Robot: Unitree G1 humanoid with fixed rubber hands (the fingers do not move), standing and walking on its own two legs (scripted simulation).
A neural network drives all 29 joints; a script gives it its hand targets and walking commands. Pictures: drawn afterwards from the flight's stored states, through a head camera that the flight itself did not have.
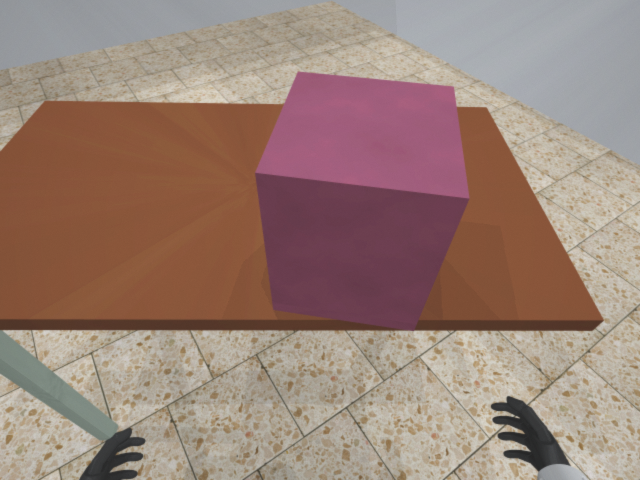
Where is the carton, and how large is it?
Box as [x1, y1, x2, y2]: [255, 72, 469, 330]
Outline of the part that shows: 297,72 255,172 273,309 413,330 469,198 453,86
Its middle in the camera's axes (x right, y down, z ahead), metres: +0.05 -0.05 +0.52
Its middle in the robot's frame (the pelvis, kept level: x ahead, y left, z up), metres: +0.43 -0.05 +0.11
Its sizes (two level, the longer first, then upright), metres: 0.210 0.200 0.250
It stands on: a table, 0.74 m high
